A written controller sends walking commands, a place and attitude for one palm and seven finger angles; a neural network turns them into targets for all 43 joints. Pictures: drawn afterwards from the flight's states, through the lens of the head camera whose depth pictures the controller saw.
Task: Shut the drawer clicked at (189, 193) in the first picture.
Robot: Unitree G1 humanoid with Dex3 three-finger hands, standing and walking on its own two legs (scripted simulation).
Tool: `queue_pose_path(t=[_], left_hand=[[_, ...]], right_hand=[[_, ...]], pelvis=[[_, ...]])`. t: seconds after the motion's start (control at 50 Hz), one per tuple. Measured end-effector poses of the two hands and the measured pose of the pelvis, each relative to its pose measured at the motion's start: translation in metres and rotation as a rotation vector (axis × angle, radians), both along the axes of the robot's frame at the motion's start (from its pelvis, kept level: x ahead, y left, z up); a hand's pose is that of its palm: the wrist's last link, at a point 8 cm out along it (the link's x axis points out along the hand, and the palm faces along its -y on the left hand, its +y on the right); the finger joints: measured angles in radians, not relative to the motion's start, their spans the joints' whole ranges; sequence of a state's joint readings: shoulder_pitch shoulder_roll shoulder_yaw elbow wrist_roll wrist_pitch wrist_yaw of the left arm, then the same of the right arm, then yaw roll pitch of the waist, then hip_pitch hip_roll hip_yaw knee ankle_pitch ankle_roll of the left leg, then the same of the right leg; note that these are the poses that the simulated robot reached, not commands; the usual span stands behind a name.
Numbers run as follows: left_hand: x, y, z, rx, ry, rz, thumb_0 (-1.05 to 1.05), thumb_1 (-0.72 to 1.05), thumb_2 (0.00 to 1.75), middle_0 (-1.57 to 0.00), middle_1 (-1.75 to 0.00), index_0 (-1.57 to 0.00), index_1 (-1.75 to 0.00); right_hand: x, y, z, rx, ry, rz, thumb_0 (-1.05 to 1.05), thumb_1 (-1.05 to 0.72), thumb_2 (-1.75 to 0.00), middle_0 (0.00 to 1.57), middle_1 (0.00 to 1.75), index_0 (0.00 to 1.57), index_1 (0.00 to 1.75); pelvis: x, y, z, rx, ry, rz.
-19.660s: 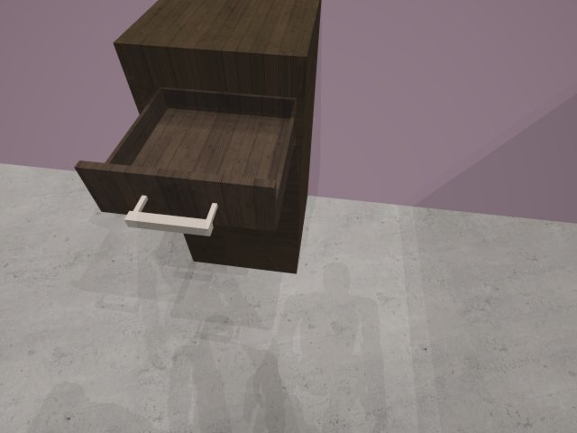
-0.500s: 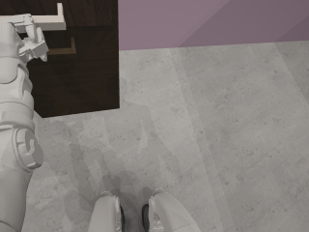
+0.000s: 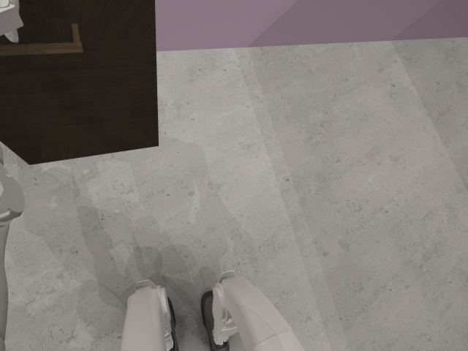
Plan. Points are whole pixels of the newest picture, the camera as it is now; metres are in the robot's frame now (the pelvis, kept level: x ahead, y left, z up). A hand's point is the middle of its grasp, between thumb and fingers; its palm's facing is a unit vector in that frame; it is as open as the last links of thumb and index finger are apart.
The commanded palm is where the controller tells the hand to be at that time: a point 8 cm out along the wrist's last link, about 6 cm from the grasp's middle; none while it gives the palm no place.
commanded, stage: push the drawer shut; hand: left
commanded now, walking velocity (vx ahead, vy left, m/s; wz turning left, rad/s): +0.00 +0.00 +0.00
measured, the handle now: out of the picture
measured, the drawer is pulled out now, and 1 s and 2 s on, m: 0.00 0.00 0.00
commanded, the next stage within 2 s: pull the fist back off the drawer in 0.12 s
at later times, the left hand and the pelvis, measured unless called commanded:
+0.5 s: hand (5, 3) +0.60 +0.22 +0.08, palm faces +0.13 -0.99 -0.02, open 3.6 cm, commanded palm +0.61 +0.20 +0.08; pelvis -0.02 +0.01 -0.01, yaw +0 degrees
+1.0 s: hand (1, 5) +0.59 +0.22 +0.09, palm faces +0.16 -0.99 -0.02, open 3.3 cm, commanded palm +0.57 +0.23 +0.08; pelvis +0.02 +0.00 +0.02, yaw +0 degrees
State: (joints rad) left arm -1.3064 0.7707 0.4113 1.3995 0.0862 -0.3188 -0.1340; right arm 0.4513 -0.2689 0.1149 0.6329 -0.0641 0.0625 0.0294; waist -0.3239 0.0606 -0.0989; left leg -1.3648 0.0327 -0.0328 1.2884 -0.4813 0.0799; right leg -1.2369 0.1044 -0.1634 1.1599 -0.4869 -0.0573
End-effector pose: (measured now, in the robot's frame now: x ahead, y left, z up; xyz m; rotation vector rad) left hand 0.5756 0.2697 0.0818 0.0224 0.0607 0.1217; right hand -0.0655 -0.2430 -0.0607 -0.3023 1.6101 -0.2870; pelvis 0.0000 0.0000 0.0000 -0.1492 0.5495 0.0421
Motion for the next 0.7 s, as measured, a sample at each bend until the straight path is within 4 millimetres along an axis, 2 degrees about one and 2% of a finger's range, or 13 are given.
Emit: queue_pose_path(t=[0.4, 0.58, 0.7], left_hand=[[0.001, 0.001, 0.003, 0.000, 0.002, -0.004, 0.11, 0.59, 0.88, -1.39, -1.60, -1.40, -1.60], [-0.001, -0.004, 0.003, -0.005, -0.005, 0.012, 0.11, 0.63, 0.88, -1.39, -1.60, -1.40, -1.60], [-0.004, -0.010, 0.002, -0.019, -0.003, 0.017, 0.10, 0.70, 0.88, -1.39, -1.60, -1.40, -1.60]], right_hand=[[-0.020, 0.008, 0.003, -0.027, -0.016, 0.025, 0.00, -0.90, -0.90, 0.20, 0.30, 0.20, 0.30], [-0.021, 0.009, 0.002, -0.003, -0.011, 0.025, 0.00, -0.90, -0.90, 0.20, 0.30, 0.20, 0.30], [-0.014, 0.007, 0.002, 0.020, -0.020, 0.016, 0.00, -0.90, -0.90, 0.20, 0.30, 0.20, 0.30]], pelvis=[[-0.017, 0.006, -0.006, -0.018, 0.013, 0.009], [-0.017, 0.005, -0.005, -0.017, 0.010, 0.011], [-0.012, 0.002, -0.001, -0.007, 0.002, 0.004]])
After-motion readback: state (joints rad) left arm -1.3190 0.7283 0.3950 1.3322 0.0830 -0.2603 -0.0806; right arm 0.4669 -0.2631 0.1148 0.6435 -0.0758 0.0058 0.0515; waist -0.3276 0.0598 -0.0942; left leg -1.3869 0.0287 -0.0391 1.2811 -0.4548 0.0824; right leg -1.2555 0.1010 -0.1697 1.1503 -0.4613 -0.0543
